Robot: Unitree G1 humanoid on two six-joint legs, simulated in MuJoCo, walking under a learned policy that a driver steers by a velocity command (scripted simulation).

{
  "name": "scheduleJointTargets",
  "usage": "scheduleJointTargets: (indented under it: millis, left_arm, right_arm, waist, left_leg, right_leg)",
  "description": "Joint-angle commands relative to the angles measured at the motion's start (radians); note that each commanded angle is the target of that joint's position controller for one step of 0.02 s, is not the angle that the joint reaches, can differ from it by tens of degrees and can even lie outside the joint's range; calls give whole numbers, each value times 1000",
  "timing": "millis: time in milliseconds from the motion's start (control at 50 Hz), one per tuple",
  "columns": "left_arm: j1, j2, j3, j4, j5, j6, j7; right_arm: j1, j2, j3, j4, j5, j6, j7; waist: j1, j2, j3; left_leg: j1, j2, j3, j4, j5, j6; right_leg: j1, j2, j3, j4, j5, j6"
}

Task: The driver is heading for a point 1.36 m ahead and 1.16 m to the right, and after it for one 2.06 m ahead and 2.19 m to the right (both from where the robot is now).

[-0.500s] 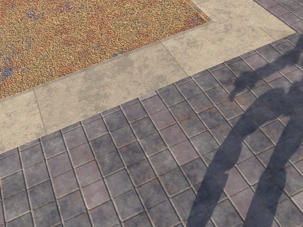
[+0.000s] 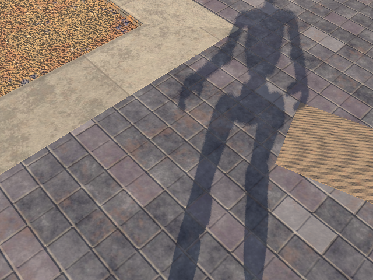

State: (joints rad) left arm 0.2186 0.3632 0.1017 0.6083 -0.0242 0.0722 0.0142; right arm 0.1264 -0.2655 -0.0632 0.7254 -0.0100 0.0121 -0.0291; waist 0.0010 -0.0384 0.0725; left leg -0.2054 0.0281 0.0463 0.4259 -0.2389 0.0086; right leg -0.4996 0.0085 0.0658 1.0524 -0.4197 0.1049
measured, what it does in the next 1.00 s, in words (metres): steps on the spot, turning right: right foot, then left foot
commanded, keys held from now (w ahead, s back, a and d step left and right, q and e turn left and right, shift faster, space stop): e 1.00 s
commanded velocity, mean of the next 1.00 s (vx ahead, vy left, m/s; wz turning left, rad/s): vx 0.00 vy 0.00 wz -0.60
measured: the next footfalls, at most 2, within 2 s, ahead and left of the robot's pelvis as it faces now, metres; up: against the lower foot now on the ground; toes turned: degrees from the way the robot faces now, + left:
right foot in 0.18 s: +0.03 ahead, -0.15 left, +0.00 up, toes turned -8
left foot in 0.68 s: +0.10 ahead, +0.06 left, +0.00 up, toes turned -29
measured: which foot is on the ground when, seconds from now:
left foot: down 0.00-0.18, up 0.20-0.66, down 0.68-1.00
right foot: up 0.00-0.16, down 0.18-0.68, up 0.70-1.00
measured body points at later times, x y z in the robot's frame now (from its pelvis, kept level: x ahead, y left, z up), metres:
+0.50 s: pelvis +0.00 -0.06 +0.00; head +0.03 -0.09 +0.45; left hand +0.23 +0.17 -0.07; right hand +0.08 -0.38 -0.11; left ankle +0.06 +0.10 -0.69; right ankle -0.01 -0.15 -0.74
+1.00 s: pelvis +0.00 -0.03 +0.00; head +0.04 -0.06 +0.45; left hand +0.29 +0.11 -0.10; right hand -0.04 -0.35 -0.10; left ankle +0.07 +0.08 -0.74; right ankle -0.08 -0.15 -0.70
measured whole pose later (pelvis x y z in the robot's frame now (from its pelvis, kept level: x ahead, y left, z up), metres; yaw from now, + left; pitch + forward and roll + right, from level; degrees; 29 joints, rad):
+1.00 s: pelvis +0.00 -0.03 +0.00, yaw -35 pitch +1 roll +0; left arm 0.20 0.33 0.08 0.60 -0.02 0.07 0.00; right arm 0.14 -0.28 -0.06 0.70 0.00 0.03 -0.02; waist -0.01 -0.01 0.09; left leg -0.19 0.06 0.09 0.43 -0.24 0.00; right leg -0.42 -0.03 0.02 0.86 -0.41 0.10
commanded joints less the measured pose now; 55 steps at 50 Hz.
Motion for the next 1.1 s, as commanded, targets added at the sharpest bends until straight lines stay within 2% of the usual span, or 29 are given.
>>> scheduleJointTargets:
  millis: [20,120,140,160,180,200,220,240,280,300,340,420,500,580,620,660,680,700,720,740,780,820,860,920,960,1020,1060,1080,1100]
  left_arm:
    - [-87,39,-4,-120,7,-19,-10]
    - [-38,60,6,-118,2,-9,-25]
    - [-3,59,11,-106,3,-7,-28]
    - [37,75,22,-92,6,-7,-23]
    - [81,145,45,-90,4,-11,-11]
    - [75,251,56,-128,15,-20,2]
    - [107,213,46,-128,51,-49,-16]
    - [69,182,34,-114,50,-69,-21]
    - [-23,128,17,-109,17,-73,-9]
    - [-51,124,10,-113,13,-69,-2]
    - [-60,116,3,-117,22,-65,9]
    - [-39,127,8,-106,19,-59,17]
    - [-45,143,15,-105,20,-50,14]
    - [-65,145,17,-106,15,-41,4]
    - [-83,141,17,-107,7,-35,3]
    - [-107,123,12,-109,-7,-30,9]
    - [-62,79,0,-105,1,-31,9]
    - [-10,64,-1,-116,-1,-36,10]
    - [-8,152,26,-101,16,-44,14]
    - [0,186,43,-82,7,-42,12]
    - [12,141,40,-52,7,-23,14]
    - [-9,93,24,-62,-3,-18,7]
    - [-62,68,13,-86,-7,-22,4]
    - [-91,45,-3,-106,3,-24,-6]
    - [-87,39,-9,-111,6,-23,-13]
    - [-59,57,-1,-108,1,-16,-22]
    - [-6,58,7,-94,2,-11,-28]
    - [34,77,19,-80,4,-10,-23]
    - [78,151,43,-78,2,-13,-12]
  right_arm:
    - [-16,-210,-56,-60,3,1,-1]
    - [-28,-242,-66,-52,34,-2,20]
    - [-41,-239,-65,-50,46,-4,21]
    - [-12,-210,-58,-35,50,-9,23]
    - [40,-160,-45,-24,25,-13,27]
    - [24,-95,-17,-72,-37,-14,28]
    - [-71,-152,-34,-96,-11,-16,15]
    - [-93,-179,-43,-98,15,-11,9]
    - [-69,-189,-52,-71,8,-4,-3]
    - [-53,-189,-53,-68,2,-3,-3]
    - [-24,-169,-49,-57,6,-5,3]
    - [-54,-142,-37,-67,9,-6,3]
    - [-70,-140,-35,-75,13,-14,11]
    - [-58,-148,-38,-82,21,-31,24]
    - [-31,-148,-41,-80,22,-40,32]
    - [33,-156,-49,-60,15,-47,34]
    - [54,-213,-61,-65,0,-43,28]
    - [18,-288,-72,-67,-18,-32,24]
    - [12,-237,-63,-82,-27,-35,23]
    - [-31,-186,-45,-96,-19,-36,15]
    - [-76,-148,-32,-105,5,-31,3]
    - [-48,-151,-28,-99,3,-21,-7]
    - [-2,-164,-33,-90,-5,-11,-13]
    - [14,-201,-47,-85,-1,0,-8]
    - [-3,-227,-56,-86,6,5,2]
    - [-3,-242,-63,-78,24,4,15]
    - [-23,-240,-62,-73,46,-1,18]
    - [7,-210,-55,-58,50,-6,20]
    - [57,-161,-41,-48,24,-11,24]
  waist:
    - [-46,214,-129]
    - [-18,223,-130]
    - [10,211,-133]
    - [26,171,-143]
    - [25,-10,-167]
    - [-7,-303,-169]
    - [88,-203,-251]
    - [63,-131,-189]
    - [19,-75,-130]
    - [1,-81,-129]
    - [-12,-89,-156]
    - [9,-94,-147]
    - [22,-110,-131]
    - [22,-123,-142]
    - [7,-126,-155]
    - [-33,-101,-168]
    - [-12,29,-200]
    - [44,294,-140]
    - [13,257,-131]
    - [29,191,-114]
    - [30,163,-81]
    - [8,174,-70]
    - [-30,197,-85]
    - [-51,205,-117]
    - [-48,215,-126]
    - [-37,224,-129]
    - [7,207,-133]
    - [24,165,-144]
    - [24,-18,-166]
  left_leg:
    - [183,252,-132,-94,445,221]
    - [134,280,-82,-41,421,183]
    - [109,270,-57,5,391,154]
    - [51,240,-15,86,309,102]
    - [-114,165,74,287,97,12]
    - [-409,21,89,588,-451,-84]
    - [-438,-18,-77,757,-480,-86]
    - [-456,6,-106,804,-398,-73]
    - [-452,32,-122,744,-240,-63]
    - [-413,18,-116,741,-185,-72]
    - [-366,-8,-108,722,-120,-86]
    - [-354,-30,-121,522,-98,-104]
    - [-282,-51,-138,377,-122,-99]
    - [-205,-73,-145,261,-145,-80]
    - [-148,-78,-143,154,-114,-64]
    - [6,-48,-134,-59,86,-33]
    - [130,118,-268,-95,172,29]
    - [152,302,-492,-121,369,187]
    - [89,392,-557,-130,380,286]
    - [60,346,-464,-119,344,264]
    - [67,238,-311,-105,269,194]
    - [85,203,-222,-110,328,198]
    - [162,214,-192,-109,365,215]
    - [202,247,-157,-99,408,226]
    - [162,258,-118,-97,440,222]
    - [147,277,-92,-66,443,205]
    - [113,270,-55,8,400,157]
    - [51,240,-12,90,315,103]
    - [-122,163,77,295,93,11]
  right_leg:
    - [-33,-42,-51,-142,2,3]
    - [142,-29,-119,-404,81,-56]
    - [212,-14,-138,-514,165,-83]
    - [321,6,-127,-615,260,-117]
    - [497,-90,37,-667,546,-171]
    - [600,-358,409,-632,950,-337]
    - [514,-417,479,-680,848,-478]
    - [478,-354,388,-700,721,-439]
    - [422,-257,288,-703,572,-339]
    - [384,-232,263,-705,599,-330]
    - [372,-206,244,-710,603,-331]
    - [394,-187,285,-703,500,-334]
    - [344,-176,363,-692,385,-338]
    - [339,-164,448,-659,439,-332]
    - [349,-148,480,-629,485,-315]
    - [289,-93,457,-573,418,-255]
    - [187,-25,371,-440,183,-195]
    - [-25,152,149,-256,-175,-125]
    - [-61,94,117,-9,-240,-73]
    - [-60,59,113,87,-169,-56]
    - [-94,45,89,164,-52,-23]
    - [-108,32,38,150,-4,-3]
    - [-130,8,4,56,8,10]
    - [-67,-34,-31,-97,-7,12]
    - [24,-43,-69,-197,-2,0]
    - [111,-33,-107,-337,36,-31]
    - [221,-13,-134,-525,166,-78]
    - [332,6,-122,-626,265,-113]
    - [511,-96,50,-677,549,-168]
Velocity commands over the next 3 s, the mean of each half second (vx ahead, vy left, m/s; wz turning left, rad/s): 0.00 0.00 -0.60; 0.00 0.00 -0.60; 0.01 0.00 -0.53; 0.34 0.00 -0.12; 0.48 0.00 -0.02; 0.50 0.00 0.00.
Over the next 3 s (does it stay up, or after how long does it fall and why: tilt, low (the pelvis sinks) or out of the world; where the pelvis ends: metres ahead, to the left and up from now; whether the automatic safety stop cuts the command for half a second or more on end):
stays up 0.42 -0.64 -0.01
